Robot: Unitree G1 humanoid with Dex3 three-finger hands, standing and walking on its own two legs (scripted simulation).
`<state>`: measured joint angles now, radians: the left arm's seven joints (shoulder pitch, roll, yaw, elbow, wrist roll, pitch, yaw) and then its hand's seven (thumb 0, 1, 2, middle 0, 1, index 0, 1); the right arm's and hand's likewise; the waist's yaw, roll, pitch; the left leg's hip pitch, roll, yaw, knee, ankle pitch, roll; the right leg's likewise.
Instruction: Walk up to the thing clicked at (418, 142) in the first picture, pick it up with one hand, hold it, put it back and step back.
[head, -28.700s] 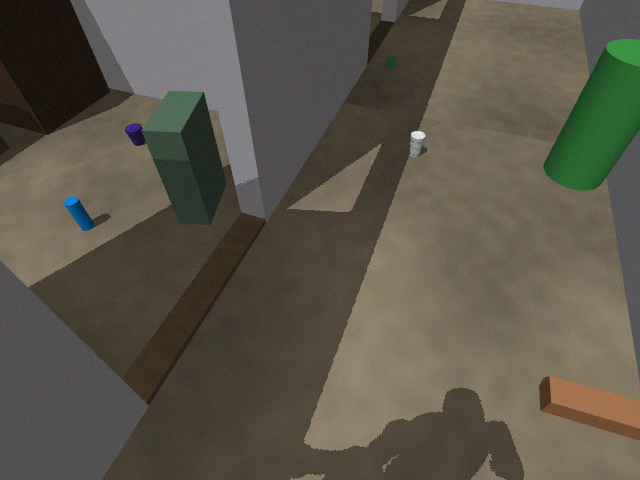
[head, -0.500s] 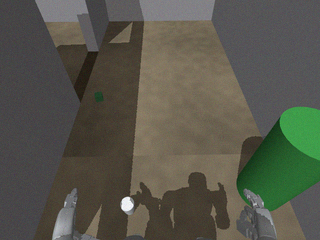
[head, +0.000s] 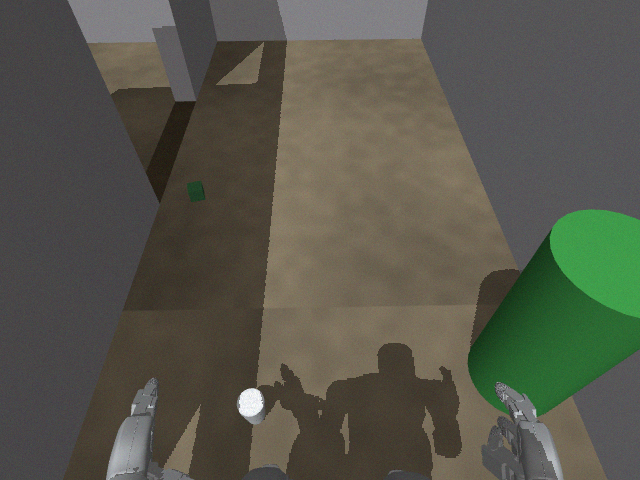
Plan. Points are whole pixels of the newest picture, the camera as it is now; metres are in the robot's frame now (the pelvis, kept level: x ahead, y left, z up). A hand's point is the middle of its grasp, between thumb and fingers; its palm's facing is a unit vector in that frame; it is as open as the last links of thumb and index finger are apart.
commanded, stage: home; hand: left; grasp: from the side
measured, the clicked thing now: (253, 408) +0.40 +0.20 -0.66
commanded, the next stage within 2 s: stand in 1.10 s
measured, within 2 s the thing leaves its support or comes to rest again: neither
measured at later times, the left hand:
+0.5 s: hand (186, 461) +0.16 +0.18 -0.05, palm faces +0.09 -0.96 -0.28, open 17.5 cm
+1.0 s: hand (183, 452) +0.17 +0.18 -0.05, palm faces +0.09 -0.96 -0.28, open 17.4 cm
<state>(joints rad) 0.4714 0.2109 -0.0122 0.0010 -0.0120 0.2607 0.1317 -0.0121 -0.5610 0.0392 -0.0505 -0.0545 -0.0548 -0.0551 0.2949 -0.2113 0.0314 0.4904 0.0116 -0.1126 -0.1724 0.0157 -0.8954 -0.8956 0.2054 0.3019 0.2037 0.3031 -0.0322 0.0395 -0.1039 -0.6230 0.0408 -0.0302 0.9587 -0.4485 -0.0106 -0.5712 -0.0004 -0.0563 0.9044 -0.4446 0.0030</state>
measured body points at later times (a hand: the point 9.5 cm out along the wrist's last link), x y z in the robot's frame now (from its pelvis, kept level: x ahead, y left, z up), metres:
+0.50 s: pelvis -0.01 +0.00 +0.00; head +0.00 +0.00 +0.45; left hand +0.15 +0.23 -0.03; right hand +0.15 -0.24 -0.07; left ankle +0.02 +0.12 -0.69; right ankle +0.01 -0.12 -0.69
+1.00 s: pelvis +0.00 +0.00 +0.00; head +0.01 +0.01 +0.45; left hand +0.16 +0.23 -0.03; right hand +0.16 -0.24 -0.07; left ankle +0.02 +0.12 -0.69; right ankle +0.01 -0.12 -0.69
